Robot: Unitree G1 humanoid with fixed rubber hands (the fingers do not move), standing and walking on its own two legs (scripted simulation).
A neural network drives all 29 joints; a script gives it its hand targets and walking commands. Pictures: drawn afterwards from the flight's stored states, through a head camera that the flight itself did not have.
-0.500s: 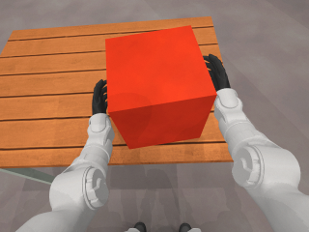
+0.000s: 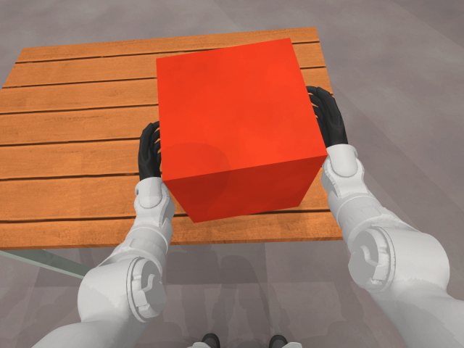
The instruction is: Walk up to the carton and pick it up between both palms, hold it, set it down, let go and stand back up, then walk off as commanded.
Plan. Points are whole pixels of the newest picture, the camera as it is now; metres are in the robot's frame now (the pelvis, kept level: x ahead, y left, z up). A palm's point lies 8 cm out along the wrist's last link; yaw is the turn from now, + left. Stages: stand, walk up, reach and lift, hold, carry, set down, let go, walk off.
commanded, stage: reach and lift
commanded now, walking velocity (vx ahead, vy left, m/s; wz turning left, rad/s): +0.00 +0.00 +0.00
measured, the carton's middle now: (236, 141) +0.48 +0.05 +0.01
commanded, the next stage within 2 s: none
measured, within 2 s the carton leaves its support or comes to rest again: leaves its support in 0.88 s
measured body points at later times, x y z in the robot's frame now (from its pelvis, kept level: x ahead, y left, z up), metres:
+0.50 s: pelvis -0.01 +0.00 +0.00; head +0.10 -0.01 +0.44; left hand +0.41 +0.20 +0.02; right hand +0.47 -0.11 +0.06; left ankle -0.01 +0.16 -0.72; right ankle +0.01 -0.09 -0.72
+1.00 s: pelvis -0.02 +0.00 +0.00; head +0.03 -0.04 +0.44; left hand +0.37 +0.21 +0.04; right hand +0.43 -0.11 +0.08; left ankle -0.01 +0.16 -0.72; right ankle +0.01 -0.09 -0.72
